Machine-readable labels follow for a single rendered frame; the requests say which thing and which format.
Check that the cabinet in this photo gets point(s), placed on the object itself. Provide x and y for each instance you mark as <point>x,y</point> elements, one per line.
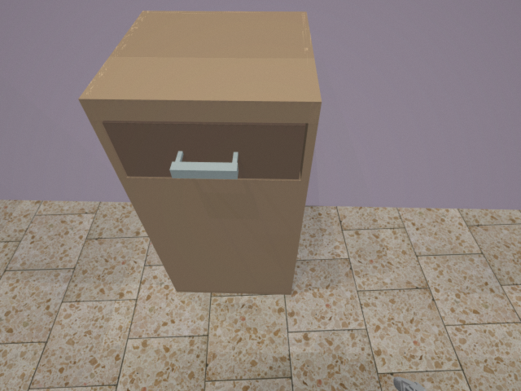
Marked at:
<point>215,235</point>

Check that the handle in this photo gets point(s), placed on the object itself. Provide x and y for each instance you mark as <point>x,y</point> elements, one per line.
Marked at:
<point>205,170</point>

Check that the drawer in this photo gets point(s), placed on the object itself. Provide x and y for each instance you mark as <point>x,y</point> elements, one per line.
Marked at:
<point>266,150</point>

